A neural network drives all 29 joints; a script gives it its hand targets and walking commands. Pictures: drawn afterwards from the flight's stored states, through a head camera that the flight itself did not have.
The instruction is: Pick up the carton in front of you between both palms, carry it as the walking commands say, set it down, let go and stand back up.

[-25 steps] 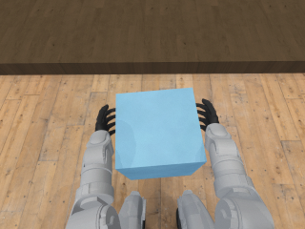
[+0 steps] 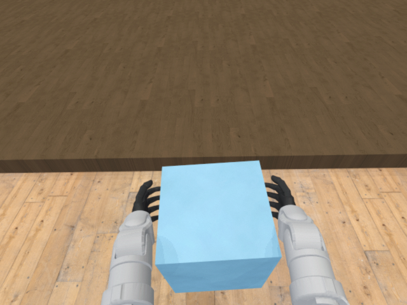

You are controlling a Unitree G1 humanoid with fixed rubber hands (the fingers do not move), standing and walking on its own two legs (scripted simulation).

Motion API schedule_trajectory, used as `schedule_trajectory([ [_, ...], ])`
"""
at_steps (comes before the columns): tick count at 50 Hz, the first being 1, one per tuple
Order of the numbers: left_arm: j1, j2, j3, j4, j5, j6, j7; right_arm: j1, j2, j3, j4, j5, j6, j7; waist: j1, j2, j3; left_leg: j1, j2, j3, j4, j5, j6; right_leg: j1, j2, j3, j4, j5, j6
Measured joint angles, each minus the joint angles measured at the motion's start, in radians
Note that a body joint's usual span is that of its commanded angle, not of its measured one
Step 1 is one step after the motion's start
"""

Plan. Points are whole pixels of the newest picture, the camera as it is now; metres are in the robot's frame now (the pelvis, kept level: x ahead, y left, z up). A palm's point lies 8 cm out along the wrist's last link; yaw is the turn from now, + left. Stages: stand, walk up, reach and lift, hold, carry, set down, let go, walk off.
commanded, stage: reach and lift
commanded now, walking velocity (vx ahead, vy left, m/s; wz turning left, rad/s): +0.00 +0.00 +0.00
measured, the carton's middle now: (214, 230) +0.29 +0.00 -0.06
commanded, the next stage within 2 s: hold in 1.02 s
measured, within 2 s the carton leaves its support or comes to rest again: neither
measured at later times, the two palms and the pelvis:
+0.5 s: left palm (140, 212) +0.29 +0.15 +0.04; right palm (288, 208) +0.29 -0.15 +0.04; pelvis -0.01 +0.00 +0.01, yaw +0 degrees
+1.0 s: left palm (140, 209) +0.30 +0.15 +0.05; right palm (290, 204) +0.29 -0.15 +0.05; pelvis +0.01 +0.00 +0.01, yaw +0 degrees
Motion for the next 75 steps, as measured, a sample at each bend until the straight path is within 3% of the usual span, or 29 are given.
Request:
schedule_trajectory([
  [12,-0.069,-0.02,0.06,0.027,0.074,0.062,-0.03,-0.065,0.018,-0.061,0.021,-0.074,0.065,0.035,-0.001,0.0,0.079,0.109,0.001,0.009,-0.047,0.027,0.004,0.104,-0.002,0.011,-0.043,0.029,0.003],
  [52,0.017,0.004,-0.048,-0.127,0.035,0.154,-0.025,0.014,-0.003,0.048,-0.126,-0.035,0.159,0.025,0.0,0.001,0.093,0.224,0.008,0.003,-0.16,0.054,0.001,0.22,-0.002,0.008,-0.157,0.055,-0.002],
  [59,0.043,0.01,-0.079,-0.196,0.013,0.199,-0.018,0.039,-0.009,0.077,-0.196,-0.018,0.204,0.02,-0.004,0.002,0.087,0.251,0.007,0.002,-0.181,0.066,0.001,0.249,-0.004,0.007,-0.181,0.068,-0.001],
  [75,-0.025,-0.007,-0.023,-0.143,0.039,0.214,-0.029,-0.024,0.006,0.019,-0.149,-0.042,0.221,0.032,-0.005,0.003,0.114,0.239,0.004,0.003,-0.143,0.063,0.002,0.236,-0.003,0.009,-0.14,0.064,0.001],
])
